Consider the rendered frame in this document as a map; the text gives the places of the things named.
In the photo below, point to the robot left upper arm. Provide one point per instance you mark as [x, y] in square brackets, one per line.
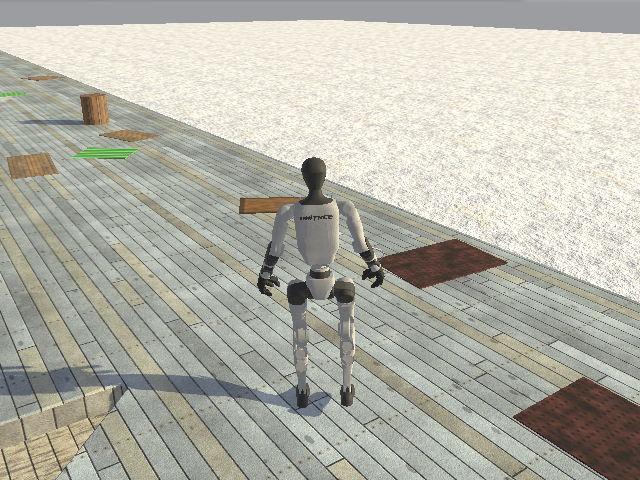
[285, 213]

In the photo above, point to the robot left forearm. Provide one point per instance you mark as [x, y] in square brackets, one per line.
[268, 264]

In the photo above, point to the robot right upper arm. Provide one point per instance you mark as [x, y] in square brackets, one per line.
[348, 209]

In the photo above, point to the robot left hand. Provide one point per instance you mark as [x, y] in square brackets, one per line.
[269, 282]

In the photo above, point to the robot right foot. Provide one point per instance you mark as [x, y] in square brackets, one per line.
[346, 397]

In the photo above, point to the robot right forearm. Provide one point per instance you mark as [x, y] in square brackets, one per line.
[370, 258]

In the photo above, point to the robot left thigh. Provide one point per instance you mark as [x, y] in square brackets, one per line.
[297, 299]

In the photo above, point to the robot right hand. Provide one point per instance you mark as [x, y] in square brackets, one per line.
[379, 275]

